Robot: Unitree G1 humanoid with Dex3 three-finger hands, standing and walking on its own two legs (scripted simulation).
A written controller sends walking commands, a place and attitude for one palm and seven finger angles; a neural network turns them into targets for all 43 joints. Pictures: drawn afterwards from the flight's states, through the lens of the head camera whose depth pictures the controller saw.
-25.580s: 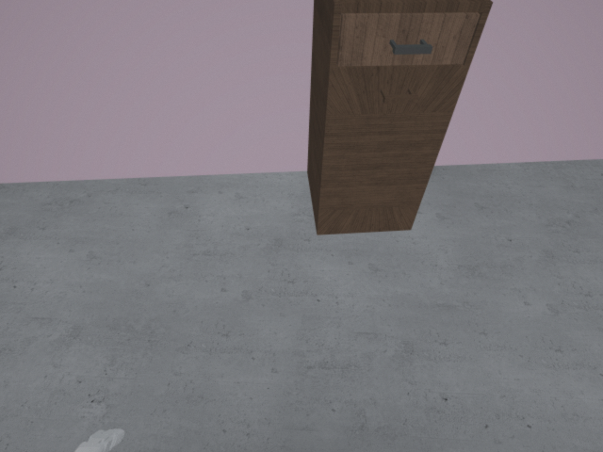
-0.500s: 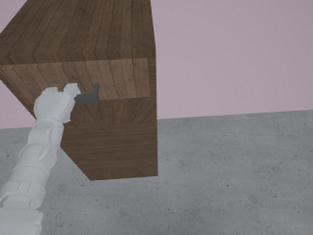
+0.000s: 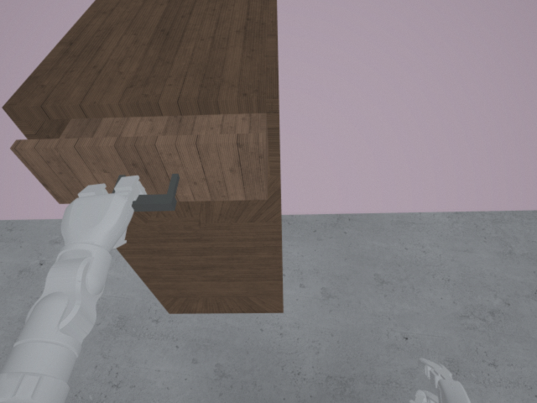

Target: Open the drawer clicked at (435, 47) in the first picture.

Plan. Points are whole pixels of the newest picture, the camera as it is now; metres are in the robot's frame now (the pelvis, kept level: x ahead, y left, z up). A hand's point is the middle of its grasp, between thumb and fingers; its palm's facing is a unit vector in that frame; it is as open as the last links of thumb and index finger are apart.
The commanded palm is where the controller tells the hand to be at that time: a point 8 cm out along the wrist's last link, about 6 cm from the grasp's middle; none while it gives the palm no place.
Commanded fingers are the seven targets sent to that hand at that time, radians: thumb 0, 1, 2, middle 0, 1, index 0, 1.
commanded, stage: pull the drawer open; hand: left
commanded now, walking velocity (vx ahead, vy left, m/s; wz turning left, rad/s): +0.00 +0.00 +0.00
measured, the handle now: (144, 192) +0.41 +0.23 +0.08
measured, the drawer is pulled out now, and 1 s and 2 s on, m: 0.06 0.20 0.29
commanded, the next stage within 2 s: none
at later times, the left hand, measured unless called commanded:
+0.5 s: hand (102, 278) +0.28 +0.26 +0.05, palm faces +0.00 -0.07 -1.00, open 6.0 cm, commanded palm +0.24 +0.27 +0.11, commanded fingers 0.00 0.90 0.90 -0.40 -1.35 -0.40 -1.35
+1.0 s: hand (87, 325) +0.21 +0.25 +0.05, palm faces +0.02 -0.08 -1.00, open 5.9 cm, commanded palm +0.17 +0.26 +0.11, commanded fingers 0.00 0.90 0.90 -0.40 -1.35 -0.40 -1.35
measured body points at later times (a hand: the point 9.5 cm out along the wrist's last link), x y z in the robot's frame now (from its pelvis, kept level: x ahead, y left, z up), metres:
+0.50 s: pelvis +0.00 -0.01 +0.00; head +0.03 -0.04 +0.45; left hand +0.27 +0.26 +0.11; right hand +0.19 -0.25 -0.11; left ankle -0.04 +0.12 -0.72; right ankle -0.04 -0.12 -0.72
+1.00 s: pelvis -0.02 +0.00 +0.00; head +0.00 -0.03 +0.45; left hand +0.20 +0.25 +0.11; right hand +0.18 -0.22 -0.10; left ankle -0.04 +0.12 -0.72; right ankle -0.04 -0.12 -0.72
